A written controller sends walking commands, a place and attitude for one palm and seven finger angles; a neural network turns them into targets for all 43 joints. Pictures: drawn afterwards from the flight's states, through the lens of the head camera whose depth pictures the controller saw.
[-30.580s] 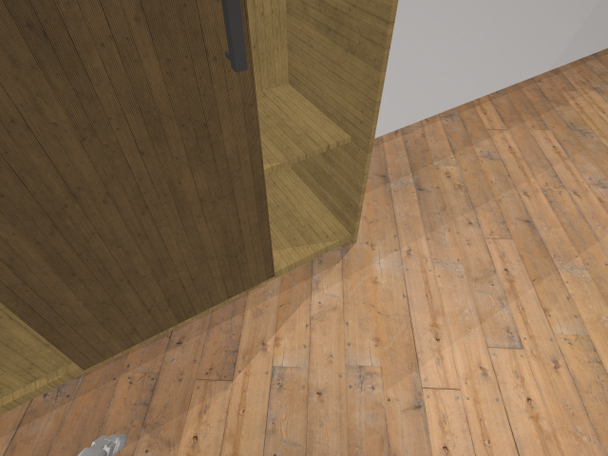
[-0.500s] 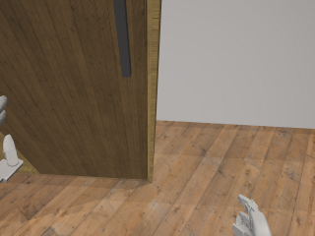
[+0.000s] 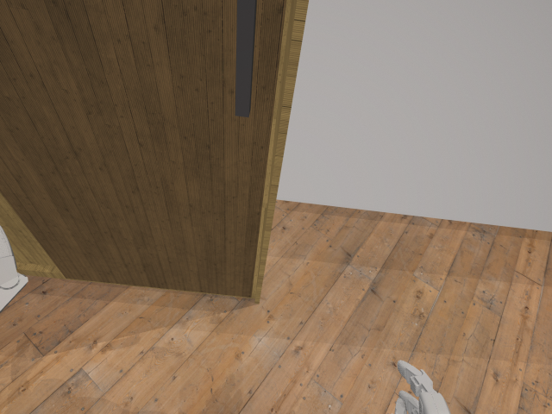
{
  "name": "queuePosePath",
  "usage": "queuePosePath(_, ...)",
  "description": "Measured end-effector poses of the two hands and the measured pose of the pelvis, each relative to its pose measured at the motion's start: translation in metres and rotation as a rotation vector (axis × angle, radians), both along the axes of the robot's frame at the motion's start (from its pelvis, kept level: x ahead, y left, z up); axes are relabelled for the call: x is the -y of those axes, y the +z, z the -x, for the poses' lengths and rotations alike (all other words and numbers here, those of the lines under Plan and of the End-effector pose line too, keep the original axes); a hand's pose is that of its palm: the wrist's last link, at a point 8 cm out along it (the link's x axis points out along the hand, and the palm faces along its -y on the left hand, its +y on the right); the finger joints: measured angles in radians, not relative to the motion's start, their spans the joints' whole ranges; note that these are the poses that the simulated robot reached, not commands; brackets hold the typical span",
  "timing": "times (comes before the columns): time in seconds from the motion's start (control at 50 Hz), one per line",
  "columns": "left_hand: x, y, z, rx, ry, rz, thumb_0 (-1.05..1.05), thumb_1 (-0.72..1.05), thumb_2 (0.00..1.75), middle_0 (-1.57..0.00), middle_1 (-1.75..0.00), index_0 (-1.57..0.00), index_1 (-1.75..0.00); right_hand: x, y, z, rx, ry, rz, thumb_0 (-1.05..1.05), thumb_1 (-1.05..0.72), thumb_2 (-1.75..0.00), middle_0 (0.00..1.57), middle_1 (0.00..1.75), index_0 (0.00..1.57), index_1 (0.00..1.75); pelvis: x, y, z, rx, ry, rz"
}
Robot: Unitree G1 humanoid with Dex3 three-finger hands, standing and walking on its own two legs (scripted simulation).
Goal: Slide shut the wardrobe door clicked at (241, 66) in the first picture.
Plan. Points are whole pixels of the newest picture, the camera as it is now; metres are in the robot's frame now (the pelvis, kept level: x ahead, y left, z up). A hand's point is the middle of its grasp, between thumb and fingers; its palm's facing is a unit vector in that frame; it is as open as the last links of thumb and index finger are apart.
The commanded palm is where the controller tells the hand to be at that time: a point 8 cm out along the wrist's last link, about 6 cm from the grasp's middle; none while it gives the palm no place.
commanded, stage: step back with the hand held close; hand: left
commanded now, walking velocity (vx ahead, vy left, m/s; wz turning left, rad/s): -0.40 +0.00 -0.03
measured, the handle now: (247, 30) +0.60 +0.12 +0.26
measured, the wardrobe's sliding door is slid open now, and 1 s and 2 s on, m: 0.01 0.01 0.01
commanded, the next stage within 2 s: stop stepping back and stand still in 0.24 s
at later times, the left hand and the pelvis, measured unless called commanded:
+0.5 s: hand out of the picture +0.14 +0.28 +0.15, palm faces +0.43 -0.83 -0.36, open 7.4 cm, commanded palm +0.06 +0.30 +0.17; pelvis -0.09 +0.00 -0.01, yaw -3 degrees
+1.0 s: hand out of the picture +0.08 +0.26 +0.16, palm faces +0.36 -0.86 -0.37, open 7.5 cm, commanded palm +0.01 +0.32 +0.17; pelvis -0.14 +0.02 +0.00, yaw -2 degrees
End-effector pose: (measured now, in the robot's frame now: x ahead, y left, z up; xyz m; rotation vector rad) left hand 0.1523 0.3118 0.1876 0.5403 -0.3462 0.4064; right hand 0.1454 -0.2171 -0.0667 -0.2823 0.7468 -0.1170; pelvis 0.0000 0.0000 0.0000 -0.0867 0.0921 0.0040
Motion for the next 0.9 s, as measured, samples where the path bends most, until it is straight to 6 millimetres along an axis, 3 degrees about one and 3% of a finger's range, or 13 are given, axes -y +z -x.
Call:
queuePosePath(0.12, 0.031, -0.013, 0.011, -0.039, -0.103, 0.010, 0.02, 0.89, 0.90, -0.21, -0.30, -0.21, -0.30, 0.005, -0.008, 0.002, 0.047, 0.036, -0.020, 0.01, -0.90, -0.90, 0.21, 0.30, 0.21, 0.30, 0.011, -0.011, 0.040, 0.003, -0.047, -0.039)
queuePosePath(0.22, 0.049, -0.001, 0.033, -0.011, -0.190, -0.026, 0.02, 0.89, 0.90, -0.21, -0.30, -0.21, -0.30, 0.021, -0.005, 0.030, 0.080, -0.031, -0.024, 0.01, -0.90, -0.90, 0.21, 0.30, 0.21, 0.30, 0.016, -0.013, 0.062, 0.061, -0.041, -0.015)
queuePosePath(0.32, 0.037, 0.007, 0.062, 0.064, -0.156, -0.045, 0.02, 0.88, 0.90, -0.22, -0.30, -0.22, -0.30, 0.043, -0.003, 0.066, 0.079, -0.110, 0.028, 0.01, -0.90, -0.90, 0.21, 0.30, 0.21, 0.30, 0.015, -0.017, 0.060, 0.097, -0.041, -0.024)
queuePosePath(0.38, 0.019, -0.001, 0.065, 0.097, -0.093, -0.006, 0.01, 0.88, 0.90, -0.21, -0.30, -0.21, -0.30, 0.051, -0.009, 0.083, 0.043, -0.138, 0.079, 0.01, -0.90, -0.90, 0.21, 0.30, 0.20, 0.30, 0.007, -0.019, 0.056, 0.093, -0.029, -0.022)
queuePosePath(0.46, -0.003, -0.022, 0.055, 0.033, -0.020, 0.086, 0.01, 0.89, 0.90, -0.21, -0.30, -0.21, -0.30, 0.044, -0.007, 0.101, -0.004, -0.128, 0.092, 0.02, -0.91, -0.90, 0.20, 0.30, 0.20, 0.29, -0.001, -0.014, 0.077, 0.095, -0.044, -0.035)
queuePosePath(0.52, 0.001, -0.028, 0.054, -0.041, -0.039, 0.090, 0.02, 0.89, 0.90, -0.21, -0.30, -0.21, -0.30, 0.033, -0.001, 0.111, 0.015, -0.100, 0.069, 0.02, -0.91, -0.90, 0.20, 0.30, 0.20, 0.29, -0.002, -0.009, 0.098, 0.080, -0.044, -0.029)
queuePosePath(0.62, 0.031, -0.012, 0.088, -0.083, -0.186, 0.003, 0.02, 0.89, 0.90, -0.21, -0.30, -0.21, -0.30, 0.018, 0.003, 0.123, 0.068, -0.079, 0.012, 0.02, -0.90, -0.90, 0.21, 0.30, 0.20, 0.30, -0.002, -0.009, 0.116, 0.072, -0.046, -0.028)
queuePosePath(0.66, 0.034, -0.004, 0.106, -0.074, -0.213, -0.036, 0.02, 0.89, 0.90, -0.21, -0.30, -0.21, -0.30, 0.015, 0.000, 0.127, 0.066, -0.083, 0.009, 0.02, -0.90, -0.90, 0.21, 0.30, 0.20, 0.30, -0.005, -0.011, 0.116, 0.084, -0.052, -0.025)
queuePosePath(0.74, 0.006, -0.001, 0.123, 0.000, -0.114, -0.046, 0.01, 0.88, 0.90, -0.22, -0.30, -0.22, -0.30, 0.012, -0.010, 0.133, 0.052, -0.113, 0.030, 0.01, -0.90, -0.90, 0.21, 0.30, 0.21, 0.30, -0.016, -0.017, 0.106, 0.094, -0.056, -0.015)
queuePosePath(0.82, -0.035, -0.020, 0.113, 0.028, 0.066, 0.084, 0.01, 0.88, 0.90, -0.21, -0.30, -0.22, -0.30, 0.002, -0.016, 0.136, 0.034, -0.113, 0.031, 0.02, -0.90, -0.90, 0.21, 0.30, 0.20, 0.30, -0.027, -0.015, 0.115, 0.114, -0.042, -0.041)
queuePosePath(0.86, -0.042, -0.029, 0.107, 0.000, 0.104, 0.144, 0.01, 0.89, 0.90, -0.21, -0.30, -0.21, -0.30, -0.006, -0.013, 0.138, 0.048, -0.098, 0.017, 0.02, -0.91, -0.90, 0.21, 0.30, 0.20, 0.30, -0.028, -0.012, 0.123, 0.119, -0.048, -0.052)
queuePosePath(0.9, -0.034, -0.032, 0.102, -0.028, 0.087, 0.172, 0.02, 0.89, 0.90, -0.20, -0.30, -0.20, -0.30, -0.014, -0.007, 0.141, 0.064, -0.079, -0.004, 0.02, -0.91, -0.90, 0.21, 0.30, 0.20, 0.30, -0.028, -0.007, 0.130, 0.116, -0.049, -0.056)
